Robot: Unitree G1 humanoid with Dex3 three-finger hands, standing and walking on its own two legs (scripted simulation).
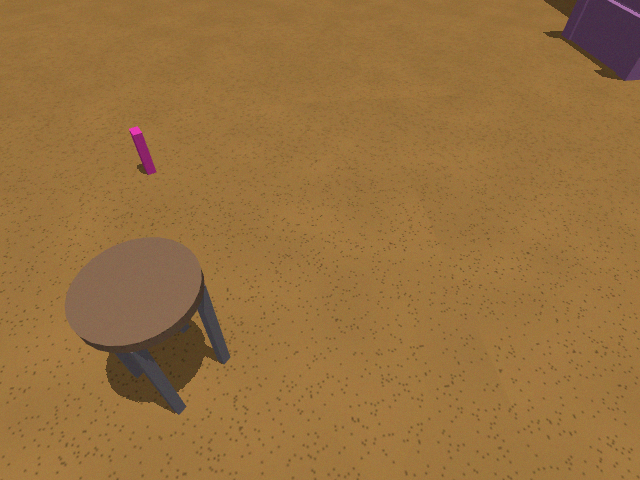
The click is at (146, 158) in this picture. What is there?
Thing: carton on end
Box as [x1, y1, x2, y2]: [129, 126, 155, 174]
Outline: 130,128 130,133 144,168 148,174 155,172 154,166 140,130 137,126
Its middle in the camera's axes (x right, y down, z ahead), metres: -0.83 -0.39 +1.85
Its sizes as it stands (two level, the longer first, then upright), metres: 0.062 0.041 0.225
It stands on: the floor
